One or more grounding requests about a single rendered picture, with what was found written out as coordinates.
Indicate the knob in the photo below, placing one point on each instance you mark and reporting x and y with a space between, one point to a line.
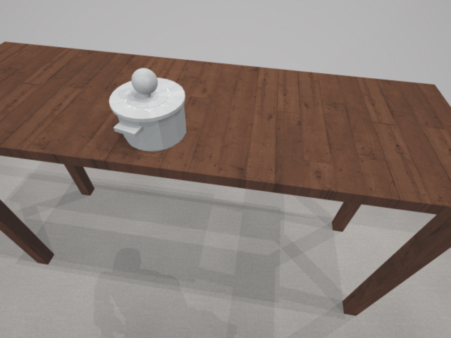
144 81

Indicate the pot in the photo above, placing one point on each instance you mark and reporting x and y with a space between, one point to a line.
156 135

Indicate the table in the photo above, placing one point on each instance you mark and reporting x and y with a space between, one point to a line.
357 140

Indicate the lid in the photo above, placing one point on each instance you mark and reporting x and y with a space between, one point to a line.
128 104

